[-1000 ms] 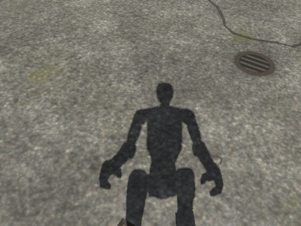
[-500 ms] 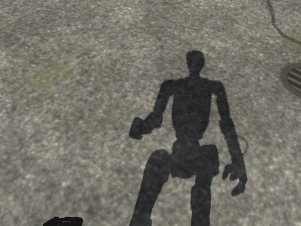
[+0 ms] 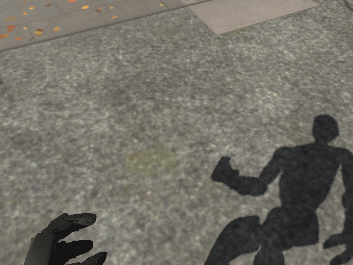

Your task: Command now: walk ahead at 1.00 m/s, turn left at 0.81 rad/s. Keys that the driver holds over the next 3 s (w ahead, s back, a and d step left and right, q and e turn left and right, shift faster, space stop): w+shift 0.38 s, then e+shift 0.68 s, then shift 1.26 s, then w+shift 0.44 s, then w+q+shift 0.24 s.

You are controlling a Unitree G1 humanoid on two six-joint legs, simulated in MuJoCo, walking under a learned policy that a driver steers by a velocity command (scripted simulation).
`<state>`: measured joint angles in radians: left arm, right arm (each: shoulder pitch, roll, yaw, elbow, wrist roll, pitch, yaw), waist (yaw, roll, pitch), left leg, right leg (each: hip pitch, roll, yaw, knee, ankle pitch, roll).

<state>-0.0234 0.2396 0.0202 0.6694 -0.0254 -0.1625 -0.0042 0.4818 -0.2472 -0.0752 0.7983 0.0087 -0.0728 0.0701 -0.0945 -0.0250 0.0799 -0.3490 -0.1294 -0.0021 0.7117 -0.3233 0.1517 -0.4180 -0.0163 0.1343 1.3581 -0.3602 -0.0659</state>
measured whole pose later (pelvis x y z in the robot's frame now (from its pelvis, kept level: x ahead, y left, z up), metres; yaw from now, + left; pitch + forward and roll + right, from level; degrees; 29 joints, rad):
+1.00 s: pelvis +0.71 -0.01 +0.02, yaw -18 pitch +2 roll +2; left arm 0.19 0.36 0.09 0.63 -0.02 0.05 0.02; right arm 0.08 -0.27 -0.06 0.70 -0.03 -0.01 -0.03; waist 0.00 -0.01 0.09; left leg -0.34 0.02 0.11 0.41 -0.09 0.02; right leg -0.59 -0.08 0.00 1.02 -0.36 0.09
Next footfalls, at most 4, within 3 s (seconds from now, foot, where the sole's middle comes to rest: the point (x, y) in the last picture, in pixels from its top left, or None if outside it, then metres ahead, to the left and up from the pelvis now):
0.34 right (193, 236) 0.57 -0.13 -0.75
0.74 left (136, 175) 0.86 0.08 -0.75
1.14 right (197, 196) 0.74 -0.17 -0.75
1.52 left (143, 177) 0.85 0.05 -0.75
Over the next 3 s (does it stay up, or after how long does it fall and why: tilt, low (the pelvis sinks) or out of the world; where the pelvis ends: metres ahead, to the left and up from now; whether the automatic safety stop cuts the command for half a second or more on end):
stays up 0.96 -0.24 0.01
